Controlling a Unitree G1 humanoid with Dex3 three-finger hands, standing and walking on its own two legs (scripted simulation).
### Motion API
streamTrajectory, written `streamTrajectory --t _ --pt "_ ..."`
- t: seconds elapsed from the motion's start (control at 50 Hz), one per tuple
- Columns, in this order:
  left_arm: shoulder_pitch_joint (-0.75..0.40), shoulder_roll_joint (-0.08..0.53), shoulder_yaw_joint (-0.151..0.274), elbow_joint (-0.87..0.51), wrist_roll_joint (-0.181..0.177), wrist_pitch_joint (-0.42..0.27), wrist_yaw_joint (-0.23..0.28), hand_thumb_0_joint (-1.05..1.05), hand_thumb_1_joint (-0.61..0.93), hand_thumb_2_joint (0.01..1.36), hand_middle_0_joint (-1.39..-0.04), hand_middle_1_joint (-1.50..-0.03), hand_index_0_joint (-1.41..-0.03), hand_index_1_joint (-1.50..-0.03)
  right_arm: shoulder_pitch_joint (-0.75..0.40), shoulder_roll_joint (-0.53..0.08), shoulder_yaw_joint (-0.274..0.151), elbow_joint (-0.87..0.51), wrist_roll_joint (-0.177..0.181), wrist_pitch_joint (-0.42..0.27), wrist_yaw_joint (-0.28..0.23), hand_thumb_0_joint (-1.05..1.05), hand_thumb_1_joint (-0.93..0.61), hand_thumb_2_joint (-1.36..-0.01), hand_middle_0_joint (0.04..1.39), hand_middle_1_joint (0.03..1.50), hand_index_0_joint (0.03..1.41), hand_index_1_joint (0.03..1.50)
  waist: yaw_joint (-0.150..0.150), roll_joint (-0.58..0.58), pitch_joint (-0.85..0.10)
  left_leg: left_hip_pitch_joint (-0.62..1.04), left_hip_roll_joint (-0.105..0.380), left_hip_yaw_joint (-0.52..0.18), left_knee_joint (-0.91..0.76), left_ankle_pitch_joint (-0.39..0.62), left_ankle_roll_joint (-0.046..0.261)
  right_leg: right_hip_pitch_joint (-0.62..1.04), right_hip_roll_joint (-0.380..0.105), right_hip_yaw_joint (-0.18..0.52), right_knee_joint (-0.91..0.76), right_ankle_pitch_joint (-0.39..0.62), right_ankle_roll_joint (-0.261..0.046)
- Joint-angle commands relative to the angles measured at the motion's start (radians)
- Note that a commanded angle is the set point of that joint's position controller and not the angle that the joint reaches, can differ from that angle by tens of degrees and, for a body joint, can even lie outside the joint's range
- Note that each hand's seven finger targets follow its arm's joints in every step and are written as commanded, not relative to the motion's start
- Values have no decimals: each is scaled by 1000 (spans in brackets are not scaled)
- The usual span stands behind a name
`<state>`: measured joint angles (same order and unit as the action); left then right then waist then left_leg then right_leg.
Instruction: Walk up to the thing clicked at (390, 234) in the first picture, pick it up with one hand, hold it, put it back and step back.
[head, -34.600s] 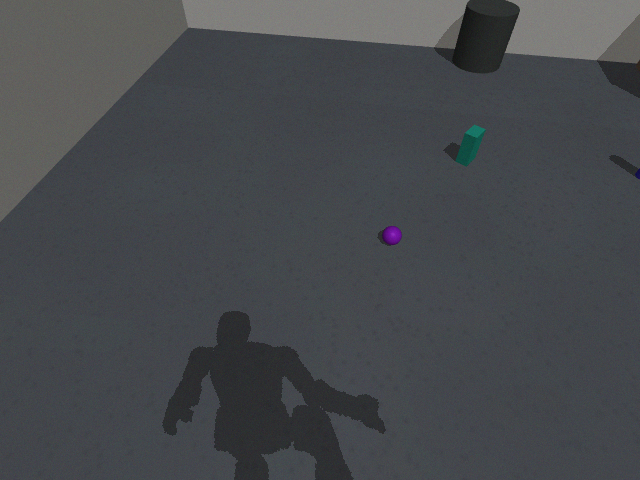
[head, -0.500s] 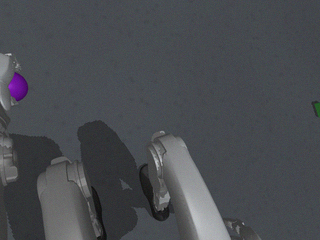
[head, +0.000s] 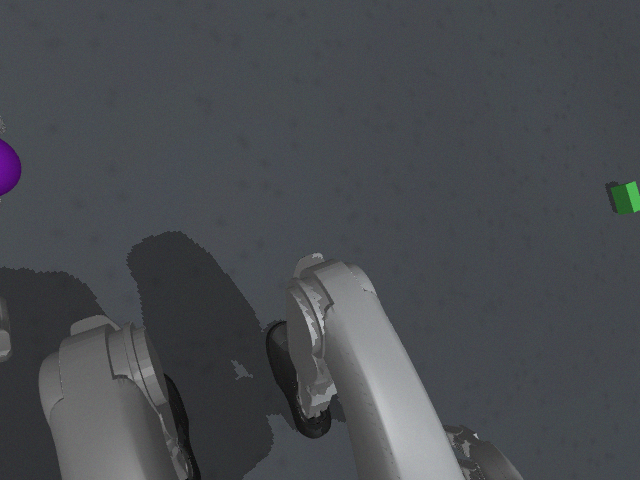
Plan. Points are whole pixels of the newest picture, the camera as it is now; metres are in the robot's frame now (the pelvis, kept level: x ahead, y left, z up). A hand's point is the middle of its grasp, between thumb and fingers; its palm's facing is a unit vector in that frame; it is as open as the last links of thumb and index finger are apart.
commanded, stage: lower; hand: left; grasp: from above
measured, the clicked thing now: out of the picture +0.52 +0.28 -0.23
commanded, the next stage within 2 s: rest in 0.12 s
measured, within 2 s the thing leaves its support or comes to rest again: rests again in 0.80 s
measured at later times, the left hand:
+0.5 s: hand out of the picture +0.51 +0.27 -0.24, palm faces -0.46 -0.09 -0.88, open 9.8 cm
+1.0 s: hand out of the picture +0.51 +0.27 -0.26, palm faces -0.45 -0.10 -0.88, open 9.8 cm
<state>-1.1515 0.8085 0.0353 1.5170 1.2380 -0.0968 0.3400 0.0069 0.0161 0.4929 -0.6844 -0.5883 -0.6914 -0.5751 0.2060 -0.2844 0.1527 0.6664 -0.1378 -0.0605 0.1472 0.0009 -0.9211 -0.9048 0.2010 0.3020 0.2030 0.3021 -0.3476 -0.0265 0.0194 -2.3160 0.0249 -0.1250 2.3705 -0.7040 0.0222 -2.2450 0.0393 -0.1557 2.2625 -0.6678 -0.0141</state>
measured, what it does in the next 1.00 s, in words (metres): stands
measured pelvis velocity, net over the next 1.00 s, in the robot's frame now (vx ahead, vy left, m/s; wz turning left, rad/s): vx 0.00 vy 0.00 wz -0.07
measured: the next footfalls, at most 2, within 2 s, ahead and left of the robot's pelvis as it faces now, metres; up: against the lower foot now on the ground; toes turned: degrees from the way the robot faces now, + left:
none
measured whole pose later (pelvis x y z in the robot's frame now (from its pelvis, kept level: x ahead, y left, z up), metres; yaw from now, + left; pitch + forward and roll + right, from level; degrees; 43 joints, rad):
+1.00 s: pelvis +0.00 +0.00 -0.03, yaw -4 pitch +32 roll -13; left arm -1.19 0.98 0.08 1.65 1.27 -0.12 0.47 0.01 0.06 0.41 -0.68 -0.58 -0.70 -0.56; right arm 0.19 -0.34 0.27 0.61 -0.19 -0.16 0.19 0.00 -0.92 -0.90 0.20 0.30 0.20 0.30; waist -0.43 -0.10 0.14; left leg -2.37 0.03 -0.20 2.49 -0.71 0.03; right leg -2.27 0.06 -0.22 2.33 -0.65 0.00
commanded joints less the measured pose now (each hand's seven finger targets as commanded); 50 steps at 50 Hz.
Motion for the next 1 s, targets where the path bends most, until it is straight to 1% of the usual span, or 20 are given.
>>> streamTrajectory --t 0.0,0.08,0.1,0.12,0.18,0.24,0.26,0.28,0.38,0.4,0.44,0.46,0.48,0.54,0.68,0.7,0.74,0.8,0.84,0.98 --pt "-352 206 2 -126 11 -18 55 0 668 756 -1005 -797 -1043 -759 249 -273 -70 17 -2 4 -11 0 -915 -905 200 300 200 300 -33 422 -730 519 -6 42 -202 261 5 394 43 -26 -189 294 -23" --pt "-412 275 34 -196 29 -22 85 0 708 767 -1042 -800 -1077 -765 257 -277 -66 21 -7 -1 -7 0 -917 -905 200 300 199 300 -31 481 -761 552 -3 41 -192 287 0 403 45 -35 -163 318 -26" --pt "-374 238 21 -119 31 -15 91 0 728 785 -1056 -802 -1088 -770 241 -291 -65 6 -7 -2 -8 0 -916 -905 200 300 199 300 -39 463 -738 544 -4 33 -194 268 0 370 42 -42 -163 300 -27" --pt "-430 267 39 -192 27 -23 98 0 760 778 -1074 -796 -1108 -761 257 -292 -65 13 -10 -5 -8 0 -914 -904 200 300 199 300 -59 479 -723 545 -1 26 -196 261 -2 353 41 -47 -157 295 -28" --pt "-381 227 7 -105 37 -5 105 0 750 758 -1074 -779 -1107 -745 239 -291 -54 8 -12 -16 -5 0 -915 -904 200 300 199 300 -57 484 -682 539 -1 24 -192 230 -2 323 43 -48 -154 269 -31" --pt "-400 265 30 -131 20 -3 117 0 735 773 -1046 -773 -1086 -733 243 -300 -51 6 -13 -24 -3 0 -906 -899 200 300 200 300 -62 463 -689 509 2 23 -174 235 3 346 44 -51 -151 282 -26" --pt "-369 228 4 -63 20 4 117 0 729 758 -1023 -778 -1072 -729 230 -298 -43 1 -13 -26 -1 0 -903 -898 200 300 200 300 -64 433 -676 483 0 23 -171 212 7 339 46 -51 -153 266 -26" --pt "-405 244 10 -94 9 -1 120 0 709 766 -1026 -771 -1066 -731 240 -303 -40 9 -14 -29 -1 0 -906 -899 200 300 200 300 -80 429 -659 450 1 26 -161 209 9 356 48 -52 -159 266 -24" --pt "-374 311 39 -68 14 -3 122 0 665 715 -976 -764 -1028 -712 245 -316 -21 -2 -18 -40 -1 0 -904 -899 200 300 200 300 -72 413 -672 433 3 27 -138 244 12 412 53 -53 -153 298 -20" --pt "-370 288 22 -55 11 -3 118 0 665 708 -982 -759 -1032 -708 240 -313 -15 -11 -18 -44 1 0 -907 -899 200 300 200 300 -75 399 -659 437 4 24 -131 251 12 403 54 -53 -149 305 -20" --pt "-362 337 55 -61 16 -5 122 0 679 718 -977 -784 -1034 -726 254 -325 -15 -3 -23 -47 2 0 -906 -899 200 300 200 300 -79 426 -661 448 6 26 -123 273 11 427 55 -52 -149 325 -19" --pt "-355 259 -1 -28 10 -2 114 0 681 707 -984 -776 -1041 -718 243 -315 -4 -9 -23 -51 5 0 -908 -900 200 300 200 300 -84 418 -634 443 4 23 -126 261 8 401 54 -54 -150 310 -22" --pt "-390 323 34 -104 6 -13 121 0 684 722 -994 -774 -1046 -722 234 -329 -8 -15 -23 -54 4 0 -908 -900 200 300 200 300 -85 436 -662 462 8 18 -124 269 6 407 56 -61 -151 313 -24" --pt "-379 371 63 -97 19 -15 130 0 688 723 -997 -783 -1050 -729 239 -340 -1 -19 -28 -55 5 0 -910 -901 200 300 200 300 -78 470 -664 477 9 12 -127 270 0 410 55 -69 -142 307 -28" --pt "-361 360 62 -74 38 -25 157 0 713 758 -1006 -804 -1059 -750 226 -354 2 -23 -38 -61 11 0 -908 -901 200 300 200 300 -99 517 -628 522 14 -11 -129 293 -13 352 57 -93 -122 315 -34" --pt "-383 330 34 -77 34 -28 158 0 702 741 -1006 -786 -1057 -734 214 -352 8 -32 -39 -65 15 0 -909 -902 200 300 200 300 -111 517 -598 501 13 -11 -125 280 -13 343 56 -92 -126 308 -34" --pt "-360 355 56 -56 42 -24 162 0 691 754 -996 -800 -1047 -748 234 -362 4 -22 -42 -69 17 0 -909 -902 200 300 200 300 -118 486 -589 496 14 -8 -114 280 -7 350 57 -90 -128 316 -28" --pt "-378 297 7 -32 25 -26 166 0 693 739 -997 -784 -1048 -732 222 -352 17 -25 -46 -80 25 0 -908 -902 200 300 200 300 -129 492 -570 476 13 -8 -116 262 -7 355 58 -92 -135 309 -27" --pt "-354 363 43 -14 26 -24 169 0 688 708 -976 -800 -1038 -737 229 -362 17 -17 -46 -83 27 0 -909 -903 200 300 200 300 -119 465 -552 445 15 -7 -115 233 1 364 61 -90 -140 290 -22" --pt "-362 393 56 -26 29 -31 174 0 727 712 -985 -827 -1056 -754 230 -370 31 -25 -52 -94 34 0 -907 -903 200 300 200 300 -130 476 -586 478 20 -17 -116 260 -2 399 64 -99 -136 313 -19"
